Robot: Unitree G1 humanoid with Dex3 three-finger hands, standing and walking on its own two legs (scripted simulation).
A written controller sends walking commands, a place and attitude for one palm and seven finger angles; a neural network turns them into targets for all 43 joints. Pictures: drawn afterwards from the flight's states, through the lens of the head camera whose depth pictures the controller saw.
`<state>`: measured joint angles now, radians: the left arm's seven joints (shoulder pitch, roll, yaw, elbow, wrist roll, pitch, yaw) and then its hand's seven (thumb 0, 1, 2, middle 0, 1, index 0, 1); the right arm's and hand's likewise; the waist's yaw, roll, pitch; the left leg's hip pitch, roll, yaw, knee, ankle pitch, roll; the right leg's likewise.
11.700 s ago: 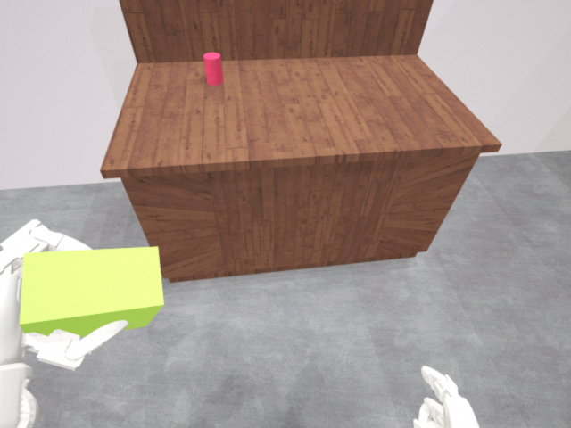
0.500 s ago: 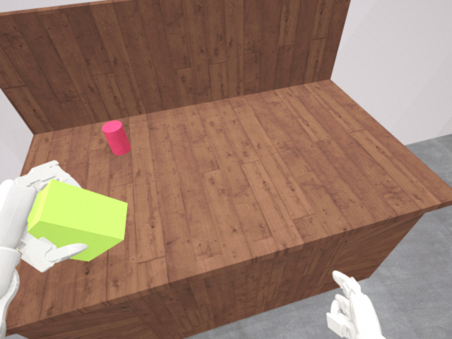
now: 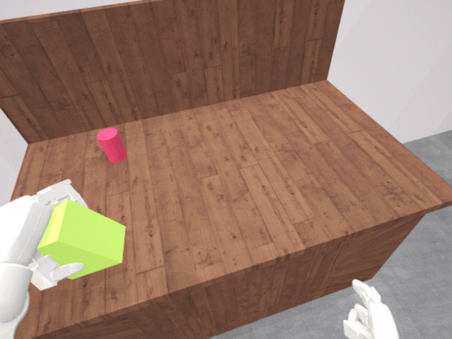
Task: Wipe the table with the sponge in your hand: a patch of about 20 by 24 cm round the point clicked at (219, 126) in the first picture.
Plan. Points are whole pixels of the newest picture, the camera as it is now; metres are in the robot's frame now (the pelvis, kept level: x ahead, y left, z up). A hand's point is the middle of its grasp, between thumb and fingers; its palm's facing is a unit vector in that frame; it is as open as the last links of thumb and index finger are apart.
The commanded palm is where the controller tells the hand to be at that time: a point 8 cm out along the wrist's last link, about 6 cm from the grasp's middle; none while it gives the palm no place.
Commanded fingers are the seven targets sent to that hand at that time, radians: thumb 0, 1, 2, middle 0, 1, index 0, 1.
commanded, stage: turn the palm down, sponge in hand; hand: left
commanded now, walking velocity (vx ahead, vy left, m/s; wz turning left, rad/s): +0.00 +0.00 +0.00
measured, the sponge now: (80, 246) +0.22 +0.27 +0.09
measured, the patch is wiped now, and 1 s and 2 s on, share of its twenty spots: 0.00 0.00 0.00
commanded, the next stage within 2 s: move the sponge above the wiping area in 1.10 s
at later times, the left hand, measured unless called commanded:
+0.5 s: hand (45, 231) +0.22 +0.32 +0.12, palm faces +0.11 -0.17 -0.98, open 10.1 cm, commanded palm +0.19 +0.31 +0.17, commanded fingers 0.00 0.10 1.30 -1.20 -1.60 -1.20 -1.60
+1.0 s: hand (56, 232) +0.23 +0.30 +0.11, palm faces +0.03 -0.09 -1.00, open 10.1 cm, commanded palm +0.19 +0.30 +0.17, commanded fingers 0.00 0.10 1.30 -1.20 -1.60 -1.20 -1.60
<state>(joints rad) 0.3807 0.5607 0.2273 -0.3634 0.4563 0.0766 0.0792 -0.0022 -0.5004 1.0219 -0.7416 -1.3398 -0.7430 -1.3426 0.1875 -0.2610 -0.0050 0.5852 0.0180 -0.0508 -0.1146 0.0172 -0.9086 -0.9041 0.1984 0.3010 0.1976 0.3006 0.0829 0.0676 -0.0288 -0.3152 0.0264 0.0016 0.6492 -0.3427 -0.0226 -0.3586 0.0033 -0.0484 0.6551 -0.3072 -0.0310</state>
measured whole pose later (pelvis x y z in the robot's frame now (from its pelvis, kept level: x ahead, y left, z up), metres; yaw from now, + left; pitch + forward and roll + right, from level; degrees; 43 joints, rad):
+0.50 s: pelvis +0.00 +0.03 +0.02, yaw +0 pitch -3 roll +0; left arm 0.19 0.51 0.02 -0.24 0.80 0.32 0.02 0.00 -0.50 1.02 -0.74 -1.34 -0.74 -1.34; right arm 0.05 -0.24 0.05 0.65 0.03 0.00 -0.09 0.02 -0.91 -0.90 0.20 0.30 0.20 0.30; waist 0.13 0.09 0.01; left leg -0.15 -0.01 0.02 0.45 -0.25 0.01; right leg -0.19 -0.02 -0.03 0.45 -0.21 0.00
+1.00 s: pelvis +0.00 +0.02 +0.02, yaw +0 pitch -4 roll +0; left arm 0.15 0.48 -0.04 -0.17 0.91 0.35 -0.01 0.00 -0.50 1.02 -0.74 -1.34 -0.74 -1.34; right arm 0.01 -0.26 0.04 0.69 0.03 0.01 -0.05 0.02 -0.91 -0.90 0.20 0.30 0.20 0.30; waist 0.13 0.10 0.02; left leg -0.10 0.00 0.02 0.39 -0.22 0.00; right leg -0.15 -0.01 -0.03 0.40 -0.19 -0.01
